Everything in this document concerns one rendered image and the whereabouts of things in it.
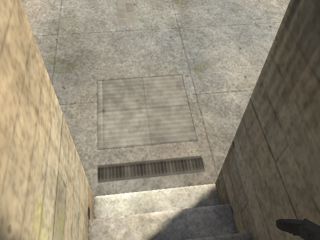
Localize stairs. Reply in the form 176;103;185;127
88;183;253;240

